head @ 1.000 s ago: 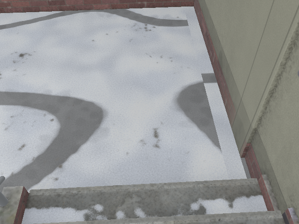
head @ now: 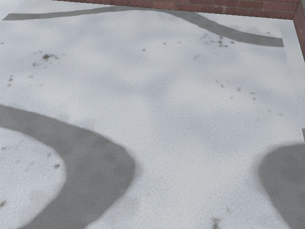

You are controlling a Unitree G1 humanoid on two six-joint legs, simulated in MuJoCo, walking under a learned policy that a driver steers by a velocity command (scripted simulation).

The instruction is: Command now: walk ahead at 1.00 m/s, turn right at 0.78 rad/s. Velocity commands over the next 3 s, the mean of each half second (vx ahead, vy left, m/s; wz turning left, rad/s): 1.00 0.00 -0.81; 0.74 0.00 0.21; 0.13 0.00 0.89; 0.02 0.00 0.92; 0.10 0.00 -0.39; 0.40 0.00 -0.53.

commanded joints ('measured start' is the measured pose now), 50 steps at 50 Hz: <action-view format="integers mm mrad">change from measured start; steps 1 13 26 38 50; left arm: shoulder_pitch -33 50 -549 -216 -432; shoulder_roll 220 14 42 73 23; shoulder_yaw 33 -4 -42 -7 -27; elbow -86 -177 -388 -211 -373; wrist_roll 22 -66 17 1 -4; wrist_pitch -43 -30 5 -75 -67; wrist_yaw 40 62 -59 9 20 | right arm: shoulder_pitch -220 445 318 309 459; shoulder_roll -107 -178 -122 -67 -205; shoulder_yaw -1 -58 -24 -24 -60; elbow -167 -2 70 -24 -49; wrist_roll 6 3 67 62 42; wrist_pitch -8 -18 -55 50 37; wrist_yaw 14 26 19 27 43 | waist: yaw -52 -135 -39 -113 -237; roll -18 185 -8 -7 352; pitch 169 -302 93 59 -89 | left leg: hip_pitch -178 1276 480 9 830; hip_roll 24 395 163 52 4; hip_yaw -31 -333 169 7 -132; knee -572 -881 -1523 -412 -1062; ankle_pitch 196 1277 1145 209 1410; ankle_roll -112 24 49 20 157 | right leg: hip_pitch -159 -715 -216 150 -412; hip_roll -367 -100 -144 -397 -32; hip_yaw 676 98 -187 39 -135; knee -384 1235 -74 -580 862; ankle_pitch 540 -120 499 997 -170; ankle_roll -240 24 27 37 262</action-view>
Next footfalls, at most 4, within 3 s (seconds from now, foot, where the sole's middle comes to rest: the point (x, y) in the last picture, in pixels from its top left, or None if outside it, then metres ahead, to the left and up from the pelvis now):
0.22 left None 0.41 0.13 -0.89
0.62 right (205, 211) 0.67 -0.18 -0.89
0.98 left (208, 145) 1.08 -0.23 -0.89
1.44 right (236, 133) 1.18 -0.40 -0.89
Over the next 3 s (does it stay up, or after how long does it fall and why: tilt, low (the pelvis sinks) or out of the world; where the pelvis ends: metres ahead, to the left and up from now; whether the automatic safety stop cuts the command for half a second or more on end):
stays up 1.34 -0.24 -0.13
